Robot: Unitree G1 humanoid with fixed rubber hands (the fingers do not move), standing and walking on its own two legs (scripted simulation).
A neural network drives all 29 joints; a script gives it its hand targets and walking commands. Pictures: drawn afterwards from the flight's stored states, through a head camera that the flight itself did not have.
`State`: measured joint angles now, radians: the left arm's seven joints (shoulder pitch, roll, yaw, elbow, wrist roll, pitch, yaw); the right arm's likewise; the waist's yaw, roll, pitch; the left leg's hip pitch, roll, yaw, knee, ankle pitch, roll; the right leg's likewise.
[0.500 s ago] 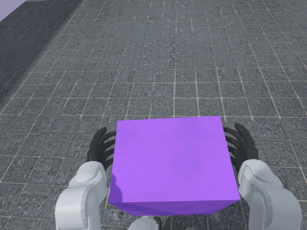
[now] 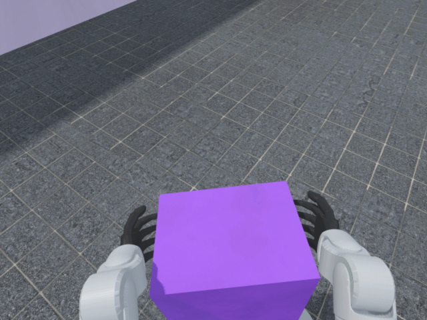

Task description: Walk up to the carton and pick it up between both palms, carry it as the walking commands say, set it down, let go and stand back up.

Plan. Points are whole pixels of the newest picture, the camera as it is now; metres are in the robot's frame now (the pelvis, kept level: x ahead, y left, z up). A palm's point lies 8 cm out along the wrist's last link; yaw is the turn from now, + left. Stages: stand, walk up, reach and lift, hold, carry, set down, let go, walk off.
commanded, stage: carry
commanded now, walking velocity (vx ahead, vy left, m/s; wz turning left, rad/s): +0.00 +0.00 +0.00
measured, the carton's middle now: (231, 265) +0.23 +0.01 -0.03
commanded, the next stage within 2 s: none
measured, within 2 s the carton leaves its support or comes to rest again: neither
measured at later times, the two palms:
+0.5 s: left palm (99, 293) +0.13 +0.18 +0.12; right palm (353, 292) +0.16 -0.13 +0.12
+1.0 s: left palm (90, 317) +0.11 +0.19 +0.11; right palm out of the picture +0.12 -0.12 +0.10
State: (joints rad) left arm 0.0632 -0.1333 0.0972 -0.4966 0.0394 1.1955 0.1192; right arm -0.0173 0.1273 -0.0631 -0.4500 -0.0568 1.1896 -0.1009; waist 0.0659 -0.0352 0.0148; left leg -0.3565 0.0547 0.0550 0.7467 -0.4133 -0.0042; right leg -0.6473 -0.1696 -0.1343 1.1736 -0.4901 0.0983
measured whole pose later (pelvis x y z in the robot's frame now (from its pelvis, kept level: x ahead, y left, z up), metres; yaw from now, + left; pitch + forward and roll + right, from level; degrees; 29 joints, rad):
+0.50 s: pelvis -0.08 +0.02 +0.02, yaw +3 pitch +2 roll +1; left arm 0.10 -0.14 0.08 -0.54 0.06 1.15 0.08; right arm -0.01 0.13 -0.05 -0.55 -0.05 1.22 -0.13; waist -0.03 0.04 -0.12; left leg -0.47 0.04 0.06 0.94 -0.44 -0.06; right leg -0.27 -0.05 -0.12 0.55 -0.32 -0.03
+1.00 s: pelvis -0.11 +0.04 +0.02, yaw +4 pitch +0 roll +1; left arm 0.06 -0.13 0.04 -0.50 0.05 1.19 0.10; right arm 0.04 0.13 -0.08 -0.57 -0.06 1.22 -0.11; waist -0.04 0.05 -0.08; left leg -0.31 0.04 0.12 0.55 -0.25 0.00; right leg -0.29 -0.04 -0.13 0.59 -0.31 -0.03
